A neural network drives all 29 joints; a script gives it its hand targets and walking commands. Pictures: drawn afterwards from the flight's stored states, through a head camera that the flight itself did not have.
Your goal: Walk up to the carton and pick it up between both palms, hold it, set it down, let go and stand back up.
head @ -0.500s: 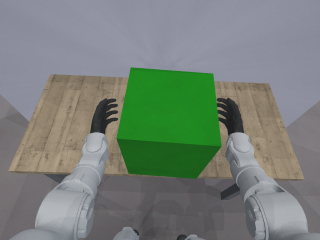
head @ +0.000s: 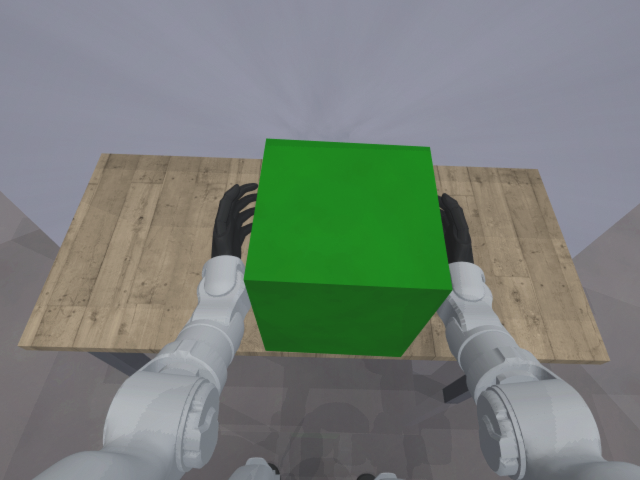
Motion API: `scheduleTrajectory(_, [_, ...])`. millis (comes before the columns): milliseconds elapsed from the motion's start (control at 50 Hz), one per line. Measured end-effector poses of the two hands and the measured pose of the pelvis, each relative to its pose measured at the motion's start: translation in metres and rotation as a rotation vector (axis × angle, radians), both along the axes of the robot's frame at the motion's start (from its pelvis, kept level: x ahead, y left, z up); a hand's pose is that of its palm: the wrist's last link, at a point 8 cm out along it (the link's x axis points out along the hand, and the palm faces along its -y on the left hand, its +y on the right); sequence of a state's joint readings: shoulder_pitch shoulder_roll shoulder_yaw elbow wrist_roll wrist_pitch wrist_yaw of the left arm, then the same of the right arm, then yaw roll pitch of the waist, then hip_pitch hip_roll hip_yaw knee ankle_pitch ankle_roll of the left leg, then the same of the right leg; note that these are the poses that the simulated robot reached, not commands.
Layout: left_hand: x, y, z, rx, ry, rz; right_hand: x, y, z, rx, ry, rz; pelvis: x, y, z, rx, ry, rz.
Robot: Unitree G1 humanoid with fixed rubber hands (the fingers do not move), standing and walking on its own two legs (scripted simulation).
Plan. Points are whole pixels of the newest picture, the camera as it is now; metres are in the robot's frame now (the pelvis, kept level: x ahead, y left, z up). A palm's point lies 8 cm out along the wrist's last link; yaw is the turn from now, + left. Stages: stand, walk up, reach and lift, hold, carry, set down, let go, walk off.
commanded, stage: reach and lift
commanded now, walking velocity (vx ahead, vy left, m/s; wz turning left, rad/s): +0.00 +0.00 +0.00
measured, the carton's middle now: (340, 258) +0.40 -0.01 -0.02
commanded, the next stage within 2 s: none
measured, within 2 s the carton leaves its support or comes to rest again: leaves its support in 1.20 s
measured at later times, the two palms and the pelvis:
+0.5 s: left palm (228, 250) +0.38 +0.14 +0.02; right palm (453, 257) +0.39 -0.16 +0.02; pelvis +0.00 +0.00 +0.00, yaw +0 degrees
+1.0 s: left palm (228, 250) +0.39 +0.14 +0.02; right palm (452, 258) +0.39 -0.16 +0.01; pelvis +0.00 +0.00 +0.00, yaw +0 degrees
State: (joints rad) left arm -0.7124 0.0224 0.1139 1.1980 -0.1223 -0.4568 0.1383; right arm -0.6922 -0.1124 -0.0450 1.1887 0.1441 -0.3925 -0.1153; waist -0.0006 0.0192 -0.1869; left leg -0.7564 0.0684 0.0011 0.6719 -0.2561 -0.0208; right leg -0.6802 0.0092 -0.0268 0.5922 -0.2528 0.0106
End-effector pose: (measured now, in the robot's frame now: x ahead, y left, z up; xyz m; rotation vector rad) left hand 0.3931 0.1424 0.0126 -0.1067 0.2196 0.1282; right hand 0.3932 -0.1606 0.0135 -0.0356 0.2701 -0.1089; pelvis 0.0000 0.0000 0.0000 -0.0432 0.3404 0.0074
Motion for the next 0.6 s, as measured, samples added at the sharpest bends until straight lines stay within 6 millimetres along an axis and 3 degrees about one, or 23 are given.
scheduleTrajectory(600, [-0.0072, -0.0006, 0.0029, 0.015, -0.048, 0.006, -0.0057, 0.0035, 0.0012, 0.013, -0.043, -0.022, 0.0012, -0.0021, 0.0002, 0.001, 0.000, 0.004])
